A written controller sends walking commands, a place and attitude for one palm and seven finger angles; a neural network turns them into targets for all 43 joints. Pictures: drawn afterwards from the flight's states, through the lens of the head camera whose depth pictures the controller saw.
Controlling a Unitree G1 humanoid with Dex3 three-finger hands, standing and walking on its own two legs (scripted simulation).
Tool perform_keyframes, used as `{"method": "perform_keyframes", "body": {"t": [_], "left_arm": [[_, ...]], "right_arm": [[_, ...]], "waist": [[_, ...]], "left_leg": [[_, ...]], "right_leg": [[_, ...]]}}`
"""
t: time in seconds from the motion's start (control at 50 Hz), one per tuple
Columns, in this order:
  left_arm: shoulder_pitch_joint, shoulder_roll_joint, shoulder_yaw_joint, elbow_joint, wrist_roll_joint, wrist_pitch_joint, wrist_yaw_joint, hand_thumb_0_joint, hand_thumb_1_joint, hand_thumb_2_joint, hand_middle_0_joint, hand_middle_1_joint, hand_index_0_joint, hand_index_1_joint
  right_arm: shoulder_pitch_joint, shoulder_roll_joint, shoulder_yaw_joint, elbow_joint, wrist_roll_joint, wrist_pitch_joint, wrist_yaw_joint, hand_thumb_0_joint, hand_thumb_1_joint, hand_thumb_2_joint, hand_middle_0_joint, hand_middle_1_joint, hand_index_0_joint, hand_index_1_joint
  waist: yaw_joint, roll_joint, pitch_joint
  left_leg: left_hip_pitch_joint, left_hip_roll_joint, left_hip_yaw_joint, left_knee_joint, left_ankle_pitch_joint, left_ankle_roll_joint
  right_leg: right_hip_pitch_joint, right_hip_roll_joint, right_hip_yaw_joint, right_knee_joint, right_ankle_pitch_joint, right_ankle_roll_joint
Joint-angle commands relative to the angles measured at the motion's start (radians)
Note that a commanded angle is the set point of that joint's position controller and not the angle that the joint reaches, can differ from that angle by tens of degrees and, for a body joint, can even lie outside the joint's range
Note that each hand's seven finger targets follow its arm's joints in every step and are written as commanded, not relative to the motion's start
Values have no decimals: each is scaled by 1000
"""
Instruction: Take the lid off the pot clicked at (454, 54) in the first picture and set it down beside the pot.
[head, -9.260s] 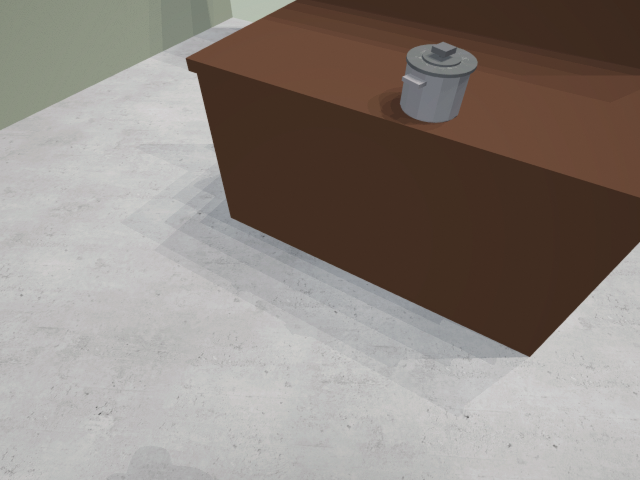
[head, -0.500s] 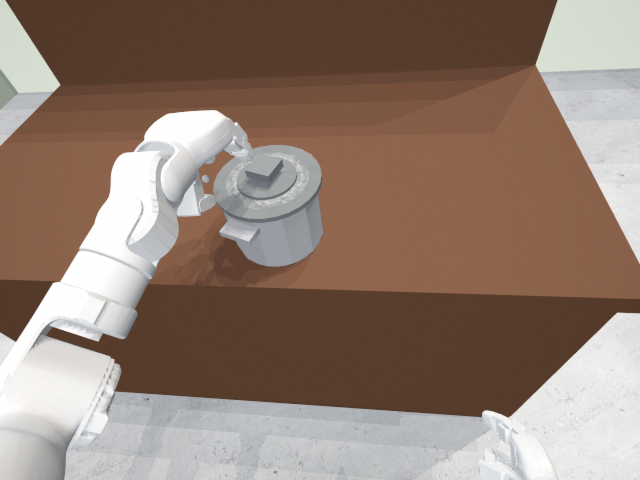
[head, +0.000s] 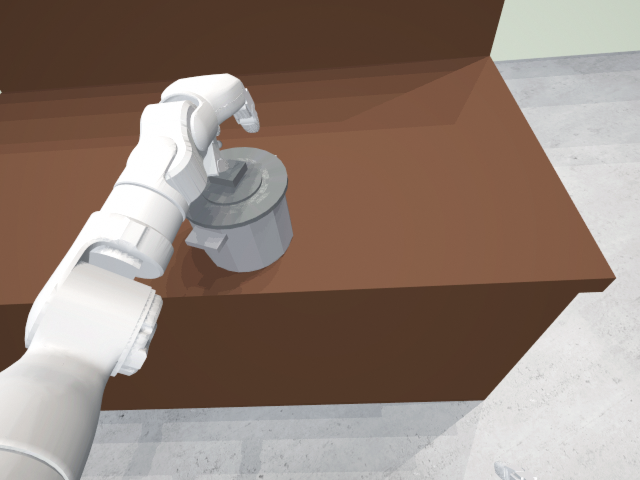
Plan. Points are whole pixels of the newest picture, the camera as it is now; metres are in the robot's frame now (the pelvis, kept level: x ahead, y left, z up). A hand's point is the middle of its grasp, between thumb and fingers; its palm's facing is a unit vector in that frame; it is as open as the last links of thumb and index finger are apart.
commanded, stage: move the open hand above the knob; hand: left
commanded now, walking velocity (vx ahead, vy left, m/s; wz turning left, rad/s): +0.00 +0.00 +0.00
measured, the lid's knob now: (228, 172) +0.51 +0.12 +0.11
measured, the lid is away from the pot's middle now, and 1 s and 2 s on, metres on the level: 0.00 0.00 0.00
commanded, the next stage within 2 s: lower the open fingers around the knob in 0.64 s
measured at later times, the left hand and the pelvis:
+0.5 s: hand (199, 154) +0.47 +0.13 +0.17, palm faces -0.25 -0.03 -0.97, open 10.0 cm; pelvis +0.01 +0.00 +0.00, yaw +1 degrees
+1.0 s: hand (206, 163) +0.47 +0.12 +0.16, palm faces -0.34 -0.05 -0.94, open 10.0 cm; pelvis +0.00 +0.01 +0.00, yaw +1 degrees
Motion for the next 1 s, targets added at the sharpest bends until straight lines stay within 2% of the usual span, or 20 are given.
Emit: {"method": "perform_keyframes", "body": {"t": [0.0, 0.04, 0.08, 0.16, 0.24, 0.3, 0.32, 0.4, 0.46, 0.54, 0.6, 0.66, 0.72, 0.76, 0.78, 0.82, 0.86, 0.92, 0.94, 0.98], "left_arm": [[-511, 232, 100, -168, 23, 2, 42, 0, -321, 1509, -849, -81, -849, -81], [-465, 317, 170, -153, 20, -7, 40, 0, -321, 1509, -849, -81, -849, -81], [-490, 302, 149, -159, 27, -6, 39, 0, -321, 1509, -849, -81, -849, -81], [-477, 285, 134, -252, 20, -22, 34, 0, -321, 1509, -849, -81, -849, -81], [-419, 264, 120, -218, 8, -6, 24, 0, -321, 1509, -849, -81, -849, -81], [-513, 288, 125, -357, 7, -18, 25, 0, -321, 1509, -849, -81, -849, -81], [-517, 247, 91, -408, -2, -25, 21, 0, -321, 1509, -849, -81, -849, -81], [-415, 220, 86, -234, -1, 15, 25, 0, -321, 1509, -849, -81, -849, -81], [-503, 186, 45, -293, 4, 18, 22, 0, -321, 1509, -849, -81, -849, -81], [-573, 201, 50, -309, 2, 4, 26, 0, -321, 1509, -849, -81, -849, -81], [-499, 210, 78, -193, 3, 18, 31, 0, -321, 1509, -849, -81, -849, -81], [-506, 196, 64, -196, 11, 15, 31, 0, -321, 1509, -849, -81, -849, -81], [-508, 246, 107, -252, 6, -4, 29, 0, -321, 1509, -849, -81, -849, -81], [-472, 191, 66, -114, 0, 56, 8, 0, -321, 1509, -849, -81, -849, -81], [-485, 228, 91, -127, 1, 58, 3, 0, -321, 1509, -849, -81, -849, -81], [-502, 187, 62, -190, -9, 49, -16, 0, -321, 1509, -849, -81, -849, -81], [-524, 218, 78, -261, 0, 32, -29, 0, -321, 1509, -849, -81, -849, -81], [-446, 174, 54, -178, -17, 18, -35, 0, -321, 1509, -849, -81, -849, -81], [-470, 221, 88, -194, -8, 14, -27, 0, -321, 1509, -849, -81, -849, -81], [-517, 211, 77, -275, -8, -4, -13, 0, -321, 1509, -849, -81, -849, -81]], "right_arm": [[-32, -120, -45, -129, 3, -36, 1, 0, -900, -900, 200, 300, 200, 300], [-30, -126, -46, -137, 1, -40, -4, 0, -900, -900, 200, 300, 200, 300], [-32, -123, -45, -137, 3, -41, -8, 0, -900, -900, 200, 300, 200, 300], [-42, -119, -53, -152, 4, -47, -1, 0, -900, -900, 200, 300, 200, 300], [-43, -127, -52, -141, 12, -35, 4, 0, -900, -900, 200, 300, 200, 300], [-60, -121, -54, -153, 11, -45, 2, 0, -900, -900, 200, 300, 200, 300], [-62, -115, -56, -161, 10, -49, 5, 0, -900, -900, 200, 300, 200, 300], [-68, -117, -45, -136, 17, -29, 11, 0, -900, -900, 200, 300, 200, 300], [-88, -112, -44, -141, 15, -24, 10, 0, -900, -900, 200, 300, 200, 300], [-76, -110, -42, -133, 10, -31, 4, 0, -900, -900, 200, 300, 200, 300], [-68, -110, -37, -121, 9, -26, 2, 0, -900, -900, 200, 300, 200, 300], [-75, -110, -35, -127, 8, -20, 2, 0, -900, -900, 200, 300, 200, 300], [-73, -112, -39, -143, 3, -25, 1, 0, -900, -900, 200, 300, 200, 300], [-63, -112, -36, -124, 12, -20, 7, 0, -900, -900, 200, 300, 200, 300], [-65, -119, -35, -126, 14, -21, 6, 0, -900, -900, 200, 300, 200, 300], [-64, -117, -44, -139, 8, -28, 3, 0, -900, -900, 200, 300, 200, 300], [-63, -116, -48, -148, 6, -40, -1, 0, -900, -900, 200, 300, 200, 300], [-33, -118, -50, -135, 9, -36, -4, 0, -900, -900, 200, 300, 200, 300], [-35, -125, -50, -129, 10, -35, -5, 0, -900, -900, 200, 300, 200, 300], [-39, -119, -53, -136, 9, -44, -5, 0, -900, -900, 200, 300, 200, 300]], "waist": [[14, -147, -414], [24, -190, -433], [21, -172, -408], [22, -113, -444], [15, -158, -372], [12, -99, -450], [6, -82, -473], [12, -129, -357], [2, -115, -393], [-8, -93, -437], [3, -140, -389], [4, -151, -403], [14, -153, -459], [5, -157, -383], [11, -159, -385], [3, -154, -416], [4, -137, -459], [-3, -176, -366], [2, -165, -365], [5, -112, -413]], "left_leg": [[355, -37, -7, 15, 247, 56], [338, -41, 5, 25, 268, 67], [326, -41, 7, 18, 251, 65], [392, -38, -1, 33, 324, 67], [364, -34, 3, 28, 288, 65], [438, -35, -11, 41, 333, 67], [466, -34, -18, 51, 380, 67], [385, -33, -15, 30, 286, 55], [409, -36, -15, 36, 276, 56], [447, -35, -29, 40, 293, 55], [394, -34, -24, 32, 267, 52], [387, -34, -19, 33, 269, 53], [401, -36, -18, 48, 321, 60], [353, -46, -18, 35, 263, 55], [348, -44, -19, 28, 250, 54], [387, -50, -24, 39, 274, 62], [433, -50, -29, 48, 305, 66], [386, -47, -28, 33, 262, 65], [387, -43, -24, 24, 246, 62], [437, -41, -34, 26, 270, 61]], "right_leg": [[-19, 64, -44, -53, 463, -44], [36, 59, -29, -56, 535, -37], [21, 59, -33, -57, 527, -37], [12, 61, -33, -50, 550, -40], [-17, 64, -42, -63, 515, -38], [-14, 64, -37, -54, 531, -41], [-22, 63, -38, -51, 545, -42], [-66, 69, -55, -55, 452, -44], [-67, 65, -53, -54, 454, -45], [-73, 68, -51, -53, 450, -49], [-72, 66, -55, -55, 436, -48], [-60, 63, -52, -54, 452, -48], [-8, 56, -40, -48, 528, -47], [-38, 63, -53, -49, 500, -43], [-29, 62, -52, -50, 488, -44], [-30, 57, -48, -55, 506, -45], [-19, 62, -40, -55, 533, -42], [-52, 67, -55, -69, 477, -42], [-49, 69, -53, -68, 463, -42], [-53, 71, -52, -62, 456, -46]]}}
